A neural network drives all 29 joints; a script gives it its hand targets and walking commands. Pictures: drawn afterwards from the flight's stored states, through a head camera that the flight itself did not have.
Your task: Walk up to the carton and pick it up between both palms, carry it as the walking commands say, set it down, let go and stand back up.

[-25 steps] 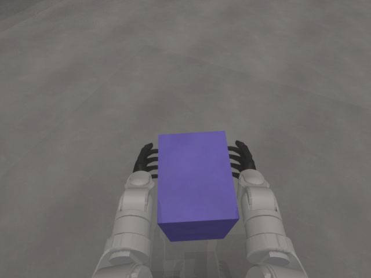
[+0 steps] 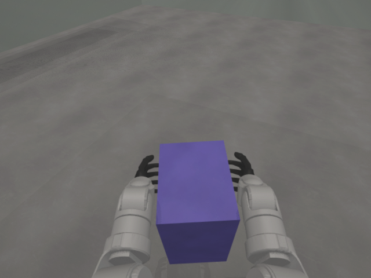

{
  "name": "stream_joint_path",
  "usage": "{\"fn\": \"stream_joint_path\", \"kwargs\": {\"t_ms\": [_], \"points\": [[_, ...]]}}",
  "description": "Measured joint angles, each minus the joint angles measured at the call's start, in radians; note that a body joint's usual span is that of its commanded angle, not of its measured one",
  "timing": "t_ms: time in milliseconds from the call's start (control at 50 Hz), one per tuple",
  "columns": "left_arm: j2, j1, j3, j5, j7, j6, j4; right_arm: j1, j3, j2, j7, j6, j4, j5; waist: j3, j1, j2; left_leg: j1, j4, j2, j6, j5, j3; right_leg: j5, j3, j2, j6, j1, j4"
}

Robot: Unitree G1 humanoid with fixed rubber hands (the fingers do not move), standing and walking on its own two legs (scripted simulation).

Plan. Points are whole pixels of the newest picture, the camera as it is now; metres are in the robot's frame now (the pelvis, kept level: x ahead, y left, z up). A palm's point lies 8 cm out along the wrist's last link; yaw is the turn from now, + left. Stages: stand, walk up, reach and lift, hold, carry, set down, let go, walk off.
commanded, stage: reach and lift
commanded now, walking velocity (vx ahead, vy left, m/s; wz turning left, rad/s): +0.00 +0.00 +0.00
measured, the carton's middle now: (195, 206) +0.31 -0.02 -0.02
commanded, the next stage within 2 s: hold in 1.20 s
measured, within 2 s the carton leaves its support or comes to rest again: neither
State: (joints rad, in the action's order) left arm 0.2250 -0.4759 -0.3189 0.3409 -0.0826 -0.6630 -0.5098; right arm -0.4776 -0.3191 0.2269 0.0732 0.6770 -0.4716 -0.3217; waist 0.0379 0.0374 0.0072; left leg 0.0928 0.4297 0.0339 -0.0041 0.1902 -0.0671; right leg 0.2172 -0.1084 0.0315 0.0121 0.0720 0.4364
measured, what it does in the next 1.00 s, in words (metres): stands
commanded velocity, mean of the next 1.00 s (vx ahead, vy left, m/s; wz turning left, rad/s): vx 0.00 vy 0.00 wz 0.00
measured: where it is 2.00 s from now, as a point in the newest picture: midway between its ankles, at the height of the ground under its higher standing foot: outside the picture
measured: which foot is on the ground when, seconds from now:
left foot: down 0.00-1.00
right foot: down 0.00-1.00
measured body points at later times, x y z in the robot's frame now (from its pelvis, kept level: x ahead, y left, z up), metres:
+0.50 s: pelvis +0.00 -0.01 +0.00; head -0.05 -0.01 +0.45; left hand +0.33 +0.12 +0.05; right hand +0.33 -0.12 +0.06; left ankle +0.04 +0.12 -0.74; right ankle +0.03 -0.13 -0.74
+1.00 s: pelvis +0.00 -0.01 +0.00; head -0.05 -0.01 +0.45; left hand +0.32 +0.12 +0.05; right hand +0.32 -0.12 +0.06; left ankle +0.04 +0.12 -0.74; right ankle +0.03 -0.13 -0.74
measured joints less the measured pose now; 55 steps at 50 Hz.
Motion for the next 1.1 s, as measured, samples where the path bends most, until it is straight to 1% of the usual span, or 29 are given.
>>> {"fn": "stream_joint_path", "kwargs": {"t_ms": [180, 360, 800, 1100], "points": [[0.005, -0.013, -0.026, 0.012, 0.007, -0.027, 0.01, -0.022, -0.016, 0.008, -0.003, 0.016, -0.013, -0.014, 0.016, -0.018, 0.0, -0.021, 0.004, -0.003, 0.004, 0.003, 0.0, 0.006, 0.0, 0.004, -0.005, -0.017, 0.012], [0.002, -0.006, -0.023, 0.013, 0.011, -0.036, 0.032, -0.026, -0.007, 0.01, -0.006, 0.012, -0.016, -0.018, 0.022, -0.032, 0.002, -0.026, -0.005, -0.004, 0.008, -0.002, -0.004, 0.004, 0.004, 0.005, -0.009, -0.021, 0.008], [-0.011, 0.03, 0.031, -0.006, 0.008, -0.065, 0.073, 0.012, 0.051, -0.005, -0.006, 0.031, 0.015, 0.001, 0.011, -0.039, 0.002, -0.033, -0.024, -0.004, 0.01, -0.009, -0.009, 0.001, 0.007, 0.003, -0.012, -0.026, -0.006], [-0.016, 0.041, 0.049, -0.014, 0.005, -0.083, 0.08, 0.024, 0.065, -0.009, -0.005, 0.047, 0.02, 0.007, 0.003, -0.04, 0.001, -0.024, -0.006, -0.004, 0.012, -0.006, -0.013, 0.004, 0.012, 0.005, -0.013, -0.019, 0.012]]}}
